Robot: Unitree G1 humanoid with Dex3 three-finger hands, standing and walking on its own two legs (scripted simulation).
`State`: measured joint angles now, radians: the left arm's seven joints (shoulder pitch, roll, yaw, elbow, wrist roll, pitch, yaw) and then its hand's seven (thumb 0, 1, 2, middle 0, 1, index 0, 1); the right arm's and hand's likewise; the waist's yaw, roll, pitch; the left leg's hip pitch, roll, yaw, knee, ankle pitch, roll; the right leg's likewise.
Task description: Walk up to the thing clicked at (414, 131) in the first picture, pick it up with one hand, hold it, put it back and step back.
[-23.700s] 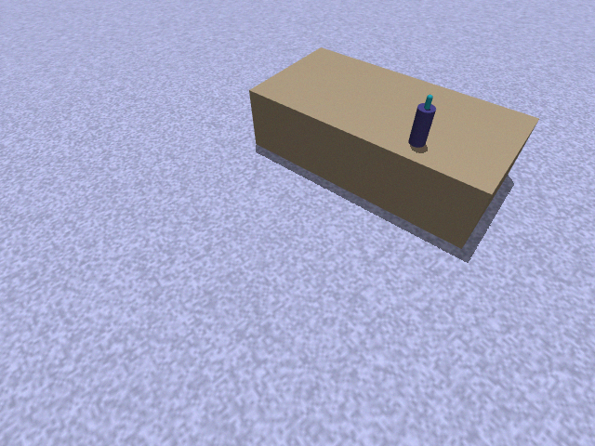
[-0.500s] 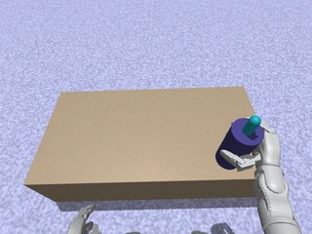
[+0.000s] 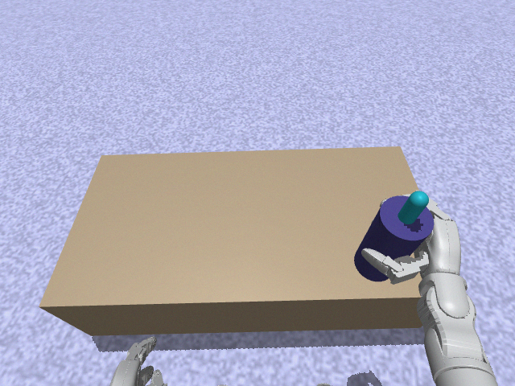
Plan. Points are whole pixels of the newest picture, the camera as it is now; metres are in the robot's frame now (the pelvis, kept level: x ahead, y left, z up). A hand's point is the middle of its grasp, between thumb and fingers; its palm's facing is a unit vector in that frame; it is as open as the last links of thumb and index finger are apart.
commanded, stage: hold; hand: right
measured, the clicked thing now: (393, 235) +0.33 -0.17 +0.06
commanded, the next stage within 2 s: crouch in 1.26 s
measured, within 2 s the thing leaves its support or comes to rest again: neither
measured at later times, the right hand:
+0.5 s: hand (393, 237) +0.33 -0.17 +0.05, palm faces +0.15 +0.99 -0.02, open 10.0 cm
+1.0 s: hand (391, 235) +0.33 -0.17 +0.06, palm faces +0.17 +0.99 -0.01, open 10.0 cm
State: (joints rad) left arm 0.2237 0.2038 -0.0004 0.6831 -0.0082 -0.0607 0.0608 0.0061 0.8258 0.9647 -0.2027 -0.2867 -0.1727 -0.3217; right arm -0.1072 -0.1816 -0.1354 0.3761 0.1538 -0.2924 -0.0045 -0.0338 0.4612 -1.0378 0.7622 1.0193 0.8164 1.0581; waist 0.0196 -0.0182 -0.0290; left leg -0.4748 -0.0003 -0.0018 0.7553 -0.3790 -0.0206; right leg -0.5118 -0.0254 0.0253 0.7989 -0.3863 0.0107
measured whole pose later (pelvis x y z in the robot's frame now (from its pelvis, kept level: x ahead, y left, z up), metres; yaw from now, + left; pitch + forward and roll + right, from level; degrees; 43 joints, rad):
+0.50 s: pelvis +0.00 +0.00 +0.00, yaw +0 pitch +5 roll +1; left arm 0.22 0.21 0.00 0.68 -0.01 -0.07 0.06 0.01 0.83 0.96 -0.20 -0.29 -0.17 -0.32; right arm -0.11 -0.17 -0.15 0.39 0.15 -0.29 -0.01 -0.03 0.48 -1.06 0.76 1.03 0.82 1.07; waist 0.02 -0.02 -0.03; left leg -0.46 0.00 0.00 0.74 -0.37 -0.02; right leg -0.50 -0.03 0.02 0.78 -0.38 0.01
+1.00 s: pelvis +0.00 +0.01 +0.00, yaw +0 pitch +5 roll +1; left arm 0.22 0.21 0.00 0.69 0.00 -0.07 0.07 0.01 0.83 0.96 -0.20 -0.28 -0.17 -0.32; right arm -0.12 -0.17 -0.15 0.40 0.16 -0.30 -0.01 -0.03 0.48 -1.06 0.76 1.03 0.82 1.07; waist 0.02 -0.02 -0.02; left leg -0.46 0.00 0.00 0.75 -0.37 -0.01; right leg -0.49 -0.03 0.03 0.77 -0.37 0.02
